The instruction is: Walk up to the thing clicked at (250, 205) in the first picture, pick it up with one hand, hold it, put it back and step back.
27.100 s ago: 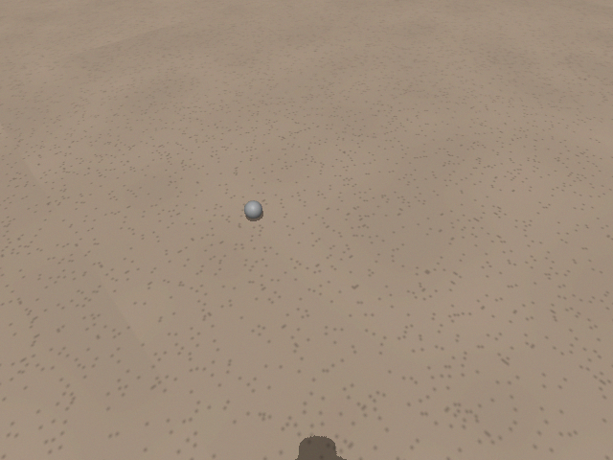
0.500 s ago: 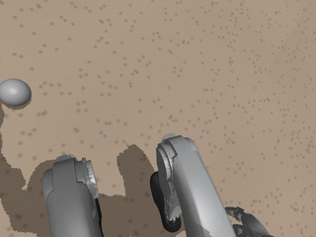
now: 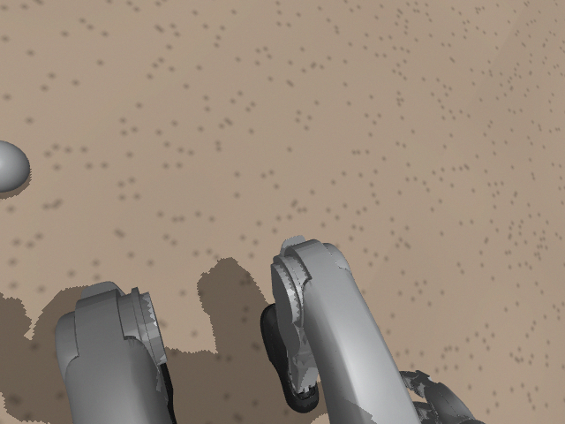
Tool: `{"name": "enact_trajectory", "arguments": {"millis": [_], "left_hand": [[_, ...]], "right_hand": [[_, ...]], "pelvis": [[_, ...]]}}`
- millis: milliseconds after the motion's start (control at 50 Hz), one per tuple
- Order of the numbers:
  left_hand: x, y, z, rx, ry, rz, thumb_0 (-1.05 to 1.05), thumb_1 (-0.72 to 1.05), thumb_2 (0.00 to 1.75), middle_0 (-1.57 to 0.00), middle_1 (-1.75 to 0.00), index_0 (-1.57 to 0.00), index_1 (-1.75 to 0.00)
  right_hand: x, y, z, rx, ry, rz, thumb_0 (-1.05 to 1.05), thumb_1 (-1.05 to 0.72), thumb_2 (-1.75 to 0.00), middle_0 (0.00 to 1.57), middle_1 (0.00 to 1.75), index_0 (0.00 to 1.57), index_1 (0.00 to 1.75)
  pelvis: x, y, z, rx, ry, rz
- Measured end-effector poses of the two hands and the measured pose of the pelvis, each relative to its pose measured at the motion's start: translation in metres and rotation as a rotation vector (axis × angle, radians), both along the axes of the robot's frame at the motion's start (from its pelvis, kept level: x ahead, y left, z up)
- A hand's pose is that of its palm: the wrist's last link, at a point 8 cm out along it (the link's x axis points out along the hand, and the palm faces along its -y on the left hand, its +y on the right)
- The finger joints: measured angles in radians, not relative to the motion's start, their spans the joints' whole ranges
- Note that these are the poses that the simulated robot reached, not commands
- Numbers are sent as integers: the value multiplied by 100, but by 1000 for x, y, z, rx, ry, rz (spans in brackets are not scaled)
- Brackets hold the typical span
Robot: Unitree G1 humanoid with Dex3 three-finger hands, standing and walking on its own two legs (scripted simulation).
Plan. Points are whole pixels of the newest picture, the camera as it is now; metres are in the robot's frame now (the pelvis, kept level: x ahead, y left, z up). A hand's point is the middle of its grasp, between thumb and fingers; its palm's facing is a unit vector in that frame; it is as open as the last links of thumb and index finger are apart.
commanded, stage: rise first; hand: left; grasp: from above
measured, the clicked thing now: out of the picture +0.52 +0.34 -0.29
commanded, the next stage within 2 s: none
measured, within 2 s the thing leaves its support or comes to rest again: neither
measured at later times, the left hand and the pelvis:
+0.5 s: hand out of the picture +0.47 +0.36 -0.18, palm faces -0.46 -0.10 -0.88, open 14.1 cm; pelvis +0.00 +0.00 +0.00, yaw -1 degrees
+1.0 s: hand out of the picture +0.47 +0.37 -0.18, palm faces -0.46 -0.10 -0.88, open 14.2 cm; pelvis +0.00 +0.00 +0.00, yaw -1 degrees
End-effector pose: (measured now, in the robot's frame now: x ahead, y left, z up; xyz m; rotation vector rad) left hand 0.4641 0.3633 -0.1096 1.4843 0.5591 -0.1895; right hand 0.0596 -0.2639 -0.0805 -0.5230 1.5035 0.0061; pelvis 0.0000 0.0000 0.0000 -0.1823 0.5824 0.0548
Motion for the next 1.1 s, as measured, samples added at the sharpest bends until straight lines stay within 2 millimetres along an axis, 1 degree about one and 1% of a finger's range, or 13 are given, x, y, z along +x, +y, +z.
{"name": "enact_trajectory", "arguments": {"millis": [280, 640, 740, 960, 1100], "left_hand": [[5, 0, -5, -2, 3, 0, 0, -56, 102, -8, -105, -8, -105], [14, -1, -14, -3, 3, 5, 0, -57, 103, -9, -104, -8, -105], [16, 1, -15, -2, 1, 12, 0, -57, 103, -9, -104, -8, -105], [12, 3, -14, -3, 16, 7, 0, -58, 104, -9, -103, -8, -104], [14, 4, -12, -2, 2, 0, 0, -58, 105, -9, -102, -7, -104]], "right_hand": [[-2, 1, 3, -9, 5, 9, 0, -92, -90, 20, 30, 20, 30], [-13, 4, 6, -17, 27, 12, 0, -91, -90, 20, 30, 20, 30], [-14, 5, 7, -20, 26, 14, 0, -91, -90, 20, 30, 20, 30], [-10, 7, 7, -15, 20, 26, 0, -91, -90, 20, 30, 20, 30], [-9, 6, 8, -20, 10, 31, 0, -91, -90, 20, 30, 20, 30]], "pelvis": [[-1, 1, -2, -6, -6, 0], [-1, 2, -4, -16, -11, -9], [-1, 3, -5, -21, -14, -10], [-3, 3, -4, -21, -20, -9], [-4, 3, -5, -25, -23, -8]]}}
